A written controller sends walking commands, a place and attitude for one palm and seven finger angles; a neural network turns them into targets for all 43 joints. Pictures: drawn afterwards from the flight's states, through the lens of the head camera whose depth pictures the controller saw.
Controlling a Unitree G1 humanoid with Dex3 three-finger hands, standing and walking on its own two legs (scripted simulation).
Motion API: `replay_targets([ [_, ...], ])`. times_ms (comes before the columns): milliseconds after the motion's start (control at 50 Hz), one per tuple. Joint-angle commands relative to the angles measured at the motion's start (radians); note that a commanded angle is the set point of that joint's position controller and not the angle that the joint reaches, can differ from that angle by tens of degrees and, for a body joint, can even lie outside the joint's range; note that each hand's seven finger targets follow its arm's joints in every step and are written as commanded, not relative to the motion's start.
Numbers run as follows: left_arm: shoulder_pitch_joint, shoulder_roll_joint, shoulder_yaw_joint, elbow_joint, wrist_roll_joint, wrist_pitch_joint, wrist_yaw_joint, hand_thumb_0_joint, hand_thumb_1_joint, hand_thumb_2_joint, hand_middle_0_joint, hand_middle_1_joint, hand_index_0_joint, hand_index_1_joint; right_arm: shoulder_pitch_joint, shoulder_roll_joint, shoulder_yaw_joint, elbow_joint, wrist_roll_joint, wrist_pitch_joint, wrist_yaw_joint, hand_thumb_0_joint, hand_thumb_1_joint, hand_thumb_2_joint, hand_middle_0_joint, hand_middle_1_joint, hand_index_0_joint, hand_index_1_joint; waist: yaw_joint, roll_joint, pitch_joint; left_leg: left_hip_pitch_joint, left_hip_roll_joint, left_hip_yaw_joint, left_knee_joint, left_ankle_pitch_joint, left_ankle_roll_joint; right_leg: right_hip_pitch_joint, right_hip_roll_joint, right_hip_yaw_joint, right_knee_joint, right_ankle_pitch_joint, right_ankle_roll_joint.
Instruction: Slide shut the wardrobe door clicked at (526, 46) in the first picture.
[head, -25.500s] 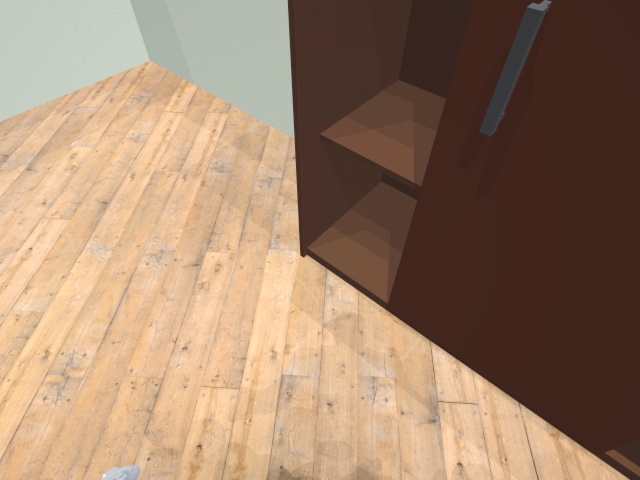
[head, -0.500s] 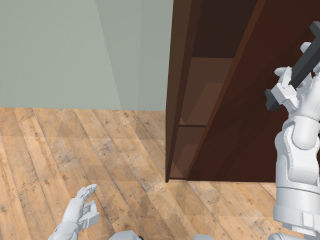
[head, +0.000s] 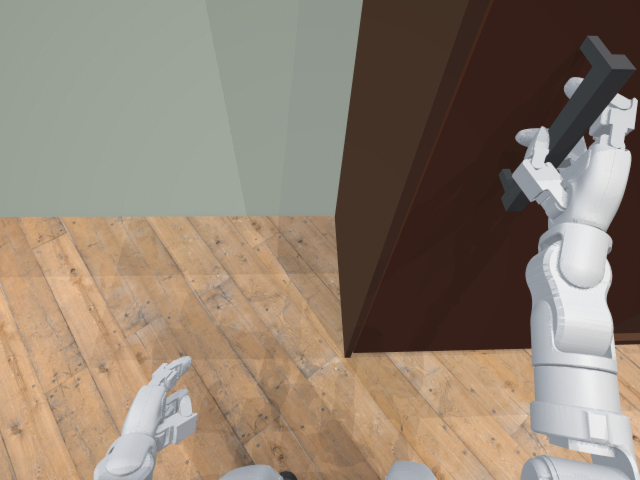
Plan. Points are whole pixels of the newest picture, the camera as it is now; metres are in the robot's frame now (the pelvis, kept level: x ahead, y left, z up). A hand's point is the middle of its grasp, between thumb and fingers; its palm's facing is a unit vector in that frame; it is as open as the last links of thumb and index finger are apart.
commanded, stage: step sideways, sliding the door along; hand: right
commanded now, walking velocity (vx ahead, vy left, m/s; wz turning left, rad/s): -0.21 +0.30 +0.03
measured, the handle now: (547, 135) +0.44 -0.24 +0.18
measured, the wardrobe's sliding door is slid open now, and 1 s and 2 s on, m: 0.00 0.00 0.00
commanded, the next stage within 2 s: stop walking and hold the door there in 0.22 s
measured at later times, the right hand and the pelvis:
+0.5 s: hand (533, 167) +0.39 -0.22 +0.18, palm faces +0.45 +0.86 -0.24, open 7.3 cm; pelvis +0.01 +0.05 +0.01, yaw +3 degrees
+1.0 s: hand (535, 165) +0.39 -0.22 +0.18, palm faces +0.42 +0.88 -0.21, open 7.1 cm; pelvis +0.01 +0.03 +0.01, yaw +7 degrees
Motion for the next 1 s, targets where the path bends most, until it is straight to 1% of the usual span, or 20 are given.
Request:
replay_targets([
  [0, -0.060, 0.074, 0.027, -0.147, -0.017, -0.047, 0.012, 0.000, 0.900, 0.900, -0.200, -0.300, -0.200, -0.300, -0.355, -0.034, 0.287, -0.392, -0.064, -0.156, 0.122, 0.000, -0.900, -0.900, 0.450, 1.400, 0.450, 1.400, 0.077, 0.181, -0.543, 0.345, 0.315, -0.324, -0.025, 1.185, -0.016, -0.100, 0.153, 0.000, 0.248, -0.272, -0.081],
  [40, -0.052, 0.059, 0.008, -0.144, -0.008, -0.046, 0.019, 0.000, 0.900, 0.900, -0.200, -0.300, -0.200, -0.300, -0.379, -0.019, 0.296, -0.451, -0.050, -0.168, 0.116, 0.000, -0.900, -0.900, 0.450, 1.400, 0.450, 1.400, 0.083, 0.115, -0.535, 0.315, 0.316, -0.302, 0.009, 1.060, 0.001, -0.083, 0.124, 0.028, 0.080, -0.233, -0.095],
  [80, -0.056, 0.071, 0.009, -0.126, 0.003, -0.049, 0.034, 0.000, 0.900, 0.900, -0.200, -0.300, -0.200, -0.300, -0.395, -0.055, 0.271, -0.532, -0.033, -0.191, 0.099, 0.000, -0.900, -0.900, 0.450, 1.400, 0.450, 1.400, 0.106, 0.040, -0.581, 0.210, 0.246, -0.175, 0.106, 0.870, -0.048, 0.169, 0.053, 0.010, -0.131, 0.262, -0.105],
  [100, -0.053, 0.100, 0.027, -0.143, 0.006, -0.054, 0.031, 0.000, 0.900, 0.900, -0.200, -0.300, -0.200, -0.300, -0.401, -0.048, 0.269, -0.556, -0.020, -0.198, 0.104, 0.000, -0.900, -0.900, 0.450, 1.400, 0.450, 1.400, 0.107, -0.065, -0.617, 0.013, 0.166, -0.114, 0.181, 0.591, -0.112, 0.378, -0.094, 0.154, -0.121, 0.767, -0.170],
  [120, -0.050, 0.108, 0.031, -0.151, 0.016, -0.061, 0.012, 0.000, 0.900, 0.900, -0.200, -0.300, -0.200, -0.300, -0.408, -0.032, 0.269, -0.553, -0.020, -0.201, 0.116, 0.000, -0.900, -0.900, 0.450, 1.400, 0.450, 1.400, 0.094, -0.186, -0.627, -0.177, 0.108, -0.138, 0.253, 0.011, -0.121, 0.528, -0.236, 0.279, -0.107, 1.106, -0.251],
  [140, -0.041, 0.114, 0.028, -0.146, 0.015, -0.061, -0.010, 0.000, 0.900, 0.900, -0.200, -0.300, -0.200, -0.300, -0.404, -0.004, 0.272, -0.504, -0.032, -0.195, 0.131, 0.000, -0.900, -0.900, 0.450, 1.400, 0.450, 1.400, 0.081, -0.167, -0.608, -0.245, 0.095, -0.191, 0.291, -0.213, -0.106, 0.598, -0.268, 0.238, -0.100, 1.165, -0.280],
  [220, -0.058, 0.108, 0.028, -0.155, 0.025, -0.072, -0.024, 0.000, 0.900, 0.900, -0.200, -0.300, -0.200, -0.300, -0.443, -0.014, 0.269, -0.495, -0.057, -0.176, 0.129, 0.000, -0.900, -0.900, 0.450, 1.400, 0.450, 1.400, 0.085, -0.318, -0.477, -0.154, 0.097, -0.152, 0.133, -0.090, -0.094, 0.478, -0.189, 0.053, -0.066, 0.994, -0.211],
  [300, -0.049, 0.125, 0.032, -0.168, -0.010, -0.068, -0.025, 0.000, 0.900, 0.900, -0.200, -0.300, -0.200, -0.300, -0.437, -0.066, 0.238, -0.440, -0.065, -0.158, 0.129, 0.000, -0.900, -0.900, 0.450, 1.400, 0.450, 1.400, 0.090, -0.158, -0.515, 0.112, 0.060, -0.060, -0.066, 0.251, -0.107, 0.344, -0.074, -0.039, 0.054, 0.778, -0.137],
  [320, 0.027, 0.179, 0.058, -0.089, 0.000, -0.039, -0.004, 0.000, 0.900, 0.900, -0.200, -0.300, -0.200, -0.300, -0.207, -0.660, -0.367, -0.057, -0.097, -0.143, 0.074, 0.000, -0.900, -0.900, 0.450, 1.400, 0.450, 1.400, 0.062, -0.073, -0.523, 0.112, 0.081, -0.079, -0.075, 0.496, -0.116, 0.270, -0.017, -0.106, 0.091, 0.647, -0.120],
  [340, 0.028, 0.125, 0.046, -0.130, -0.005, -0.022, -0.004, 0.000, 0.900, 0.900, -0.200, -0.300, -0.200, -0.300, -0.223, -0.446, -0.150, -0.100, -0.079, -0.131, 0.106, 0.000, -0.900, -0.900, 0.450, 1.400, 0.450, 1.400, 0.068, 0.076, -0.517, 0.242, 0.181, -0.144, -0.095, 0.750, -0.077, 0.109, 0.089, -0.098, 0.242, 0.388, -0.117],
  [360, -0.019, 0.119, 0.052, -0.130, -0.012, -0.030, 0.006, 0.000, 0.900, 0.900, -0.200, -0.300, -0.200, -0.300, -0.201, -0.517, -0.236, -0.068, -0.067, -0.117, 0.097, 0.000, -0.900, -0.900, 0.450, 1.400, 0.450, 1.400, 0.054, 0.256, -0.518, 0.268, 0.284, -0.333, -0.070, 1.059, 0.002, -0.049, 0.192, -0.076, 0.382, -0.199, -0.060],
  [380, -0.020, 0.120, 0.043, -0.111, -0.010, -0.031, 0.016, 0.000, 0.900, 0.900, -0.200, -0.300, -0.200, -0.300, -0.143, -0.464, -0.163, -0.073, -0.061, -0.117, 0.107, 0.000, -0.900, -0.900, 0.450, 1.400, 0.450, 1.400, 0.050, 0.214, -0.531, 0.298, 0.355, -0.389, -0.074, 1.140, 0.030, -0.137, 0.221, 0.005, 0.483, -0.392, -0.062],
  [440, -0.050, 0.061, -0.027, -0.086, 0.004, -0.057, 0.040, 0.000, 0.900, 0.900, -0.200, -0.300, -0.200, -0.300, -0.175, -0.439, -0.191, -0.128, -0.056, -0.149, 0.079, 0.000, -0.900, -0.900, 0.450, 1.400, 0.450, 1.400, 0.058, 0.078, -0.537, 0.271, 0.377, -0.361, -0.047, 0.945, 0.044, -0.154, 0.182, 0.060, 0.305, -0.375, -0.079],
  [500, -0.030, 0.090, -0.034, -0.074, 0.006, -0.060, 0.066, 0.000, 0.900, 0.900, -0.200, -0.300, -0.200, -0.300, -0.078, -0.477, -0.249, -0.029, -0.058, -0.143, 0.056, 0.000, -0.900, -0.900, 0.450, 1.400, 0.450, 1.400, 0.052, 0.205, -0.587, 0.343, 0.302, -0.304, -0.041, 0.886, 0.005, -0.114, 0.233, -0.006, 0.051, -0.216, -0.081],
  [540, -0.024, 0.112, -0.022, -0.076, 0.001, -0.055, 0.079, 0.000, 0.900, 0.900, -0.200, -0.300, -0.200, -0.300, -0.115, -0.472, -0.233, -0.056, -0.060, -0.151, 0.051, 0.000, -0.900, -0.900, 0.450, 1.400, 0.450, 1.400, 0.059, 0.192, -0.606, 0.348, 0.295, -0.306, -0.044, 0.826, -0.019, -0.044, 0.235, -0.018, -0.108, -0.074, -0.086],
  [620, -0.020, 0.169, -0.002, -0.087, -0.012, -0.041, 0.080, 0.000, 0.900, 0.900, -0.200, -0.300, -0.200, -0.300, -0.133, -0.441, -0.175, -0.052, -0.055, -0.144, 0.052, 0.000, -0.900, -0.900, 0.450, 1.400, 0.450, 1.400, 0.054, -0.043, -0.555, 0.091, 0.176, -0.250, -0.041, 0.416, -0.098, 0.195, 0.063, 0.081, -0.191, 0.421, -0.141],
  [660, -0.020, 0.156, -0.019, -0.090, -0.008, -0.032, 0.073, 0.000, 0.900, 0.900, -0.200, -0.300, -0.200, -0.300, -0.111, -0.335, -0.064, 0.003, -0.063, -0.133, 0.073, 0.000, -0.900, -0.900, 0.450, 1.400, 0.450, 1.400, 0.067, -0.163, -0.466, 0.019, 0.125, -0.221, -0.068, 0.112, -0.105, 0.111, 0.039, 0.098, -0.254, 0.207, -0.162],
  [680, -0.017, 0.164, -0.018, -0.087, 0.001, -0.031, 0.080, 0.000, 0.900, 0.900, -0.200, -0.300, -0.200, -0.300, -0.135, -0.380, -0.103, 0.002, -0.066, -0.135, 0.067, 0.000, -0.900, -0.900, 0.450, 1.400, 0.450, 1.400, 0.066, -0.222, -0.411, 0.012, 0.113, -0.196, -0.044, 0.068, -0.100, 0.054, 0.034, 0.115, -0.293, 0.161, -0.175],
  [840, 0.036, 0.188, -0.011, -0.067, 0.009, -0.023, 0.103, 0.000, 0.900, 0.900, -0.200, -0.300, -0.200, -0.300, -0.099, -0.450, -0.154, 0.155, -0.075, -0.137, 0.053, 0.000, -0.900, -0.900, 0.450, 1.400, 0.450, 1.400, 0.061, -0.009, -0.348, 0.015, 0.143, -0.276, -0.183, -0.006, -0.091, -0.056, 0.127, 0.049, -0.283, -0.140, -0.136],
  [980, 0.055, 0.188, -0.006, -0.042, 0.009, -0.035, 0.106, 0.000, 0.900, 0.900, -0.200, -0.300, -0.200, -0.300, -0.090, -0.429, -0.138, 0.137, -0.073, -0.158, 0.062, 0.000, -0.900, -0.900, 0.450, 1.400, 0.450, 1.400, 0.073, 0.053, -0.437, 0.007, 0.162, -0.291, -0.192, 0.129, -0.085, 0.062, 0.137, 0.037, -0.235, 0.043, -0.130],
])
